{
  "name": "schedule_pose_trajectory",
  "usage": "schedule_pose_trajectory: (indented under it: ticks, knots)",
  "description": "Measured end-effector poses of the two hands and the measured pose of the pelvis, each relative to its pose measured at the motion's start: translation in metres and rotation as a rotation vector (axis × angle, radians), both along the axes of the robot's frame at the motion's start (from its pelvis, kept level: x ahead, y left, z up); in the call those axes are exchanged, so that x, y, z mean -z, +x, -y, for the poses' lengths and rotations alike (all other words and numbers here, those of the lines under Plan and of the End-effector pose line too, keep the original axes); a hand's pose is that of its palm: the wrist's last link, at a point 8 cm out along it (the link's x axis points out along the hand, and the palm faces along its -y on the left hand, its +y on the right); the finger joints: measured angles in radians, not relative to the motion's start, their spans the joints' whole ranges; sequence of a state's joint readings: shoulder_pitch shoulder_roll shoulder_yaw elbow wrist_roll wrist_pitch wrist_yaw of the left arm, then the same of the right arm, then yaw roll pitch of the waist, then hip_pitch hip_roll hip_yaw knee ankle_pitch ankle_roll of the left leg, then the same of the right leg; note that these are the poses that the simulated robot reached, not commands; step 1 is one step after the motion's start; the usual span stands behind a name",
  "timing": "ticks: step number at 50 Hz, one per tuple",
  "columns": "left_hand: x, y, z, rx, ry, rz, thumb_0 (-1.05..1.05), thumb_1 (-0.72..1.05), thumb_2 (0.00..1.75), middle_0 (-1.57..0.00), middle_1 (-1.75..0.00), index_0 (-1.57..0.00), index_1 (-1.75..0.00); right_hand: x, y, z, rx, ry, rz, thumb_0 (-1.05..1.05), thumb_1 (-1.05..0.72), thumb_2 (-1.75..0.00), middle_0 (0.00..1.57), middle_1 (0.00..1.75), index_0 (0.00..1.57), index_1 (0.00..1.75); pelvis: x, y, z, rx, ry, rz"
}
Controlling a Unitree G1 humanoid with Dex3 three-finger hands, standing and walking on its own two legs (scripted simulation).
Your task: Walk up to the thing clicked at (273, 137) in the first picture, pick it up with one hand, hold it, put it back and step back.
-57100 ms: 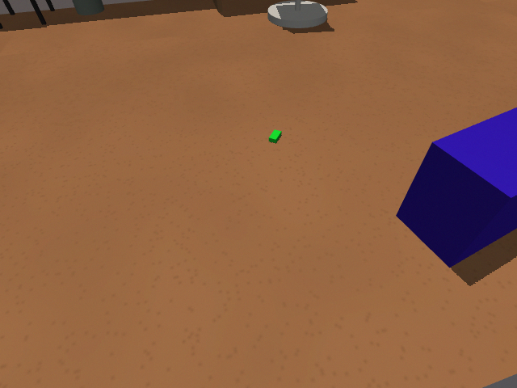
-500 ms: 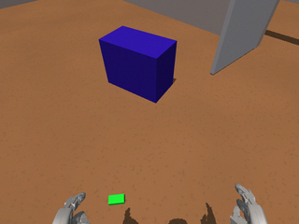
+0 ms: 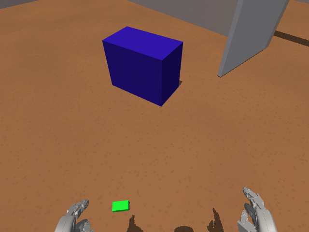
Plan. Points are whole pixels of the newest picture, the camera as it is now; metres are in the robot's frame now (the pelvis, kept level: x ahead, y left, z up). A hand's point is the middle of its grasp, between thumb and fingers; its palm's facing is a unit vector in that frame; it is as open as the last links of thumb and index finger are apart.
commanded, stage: home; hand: left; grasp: from above
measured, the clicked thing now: (120, 206) +0.42 +0.23 -0.70
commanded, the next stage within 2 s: stand in 0.80 s
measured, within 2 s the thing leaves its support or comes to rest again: neither
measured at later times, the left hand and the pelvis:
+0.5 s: hand (92, 231) +0.17 +0.18 -0.05, palm faces +0.05 -0.98 -0.19, open 7.4 cm; pelvis +0.01 +0.00 +0.00, yaw +0 degrees
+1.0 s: hand out of the picture +0.17 +0.20 -0.08, palm faces +0.01 -0.96 -0.29, open 7.4 cm; pelvis +0.00 +0.00 +0.01, yaw +0 degrees
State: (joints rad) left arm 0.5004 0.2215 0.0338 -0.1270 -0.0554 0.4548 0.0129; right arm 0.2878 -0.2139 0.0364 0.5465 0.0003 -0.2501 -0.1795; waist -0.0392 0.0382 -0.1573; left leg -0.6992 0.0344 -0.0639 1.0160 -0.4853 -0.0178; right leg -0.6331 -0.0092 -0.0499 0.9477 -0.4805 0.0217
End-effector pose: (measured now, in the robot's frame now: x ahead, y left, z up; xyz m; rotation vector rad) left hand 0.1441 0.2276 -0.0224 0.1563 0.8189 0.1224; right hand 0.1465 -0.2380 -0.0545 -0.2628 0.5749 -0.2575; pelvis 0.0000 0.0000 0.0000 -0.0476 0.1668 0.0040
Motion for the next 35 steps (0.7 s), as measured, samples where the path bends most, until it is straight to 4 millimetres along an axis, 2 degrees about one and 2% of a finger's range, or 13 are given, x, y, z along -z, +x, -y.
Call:
schedule_pose_trajectory:
  ticks: [35]
  knots:
    - [0.0003, 0.0075, 0.0019, 0.002, 0.001, -0.003, 0.01, 0.91, 0.90, -0.20, -0.29, -0.20, -0.30, 0.0017, 0.0059, 0.0047, 0.011, 0.001, -0.013, 0.01, -0.90, -0.90, 0.20, 0.30, 0.20, 0.30, 0.0003, 0.0074, 0.0019, 0.001, 0.002, -0.011]
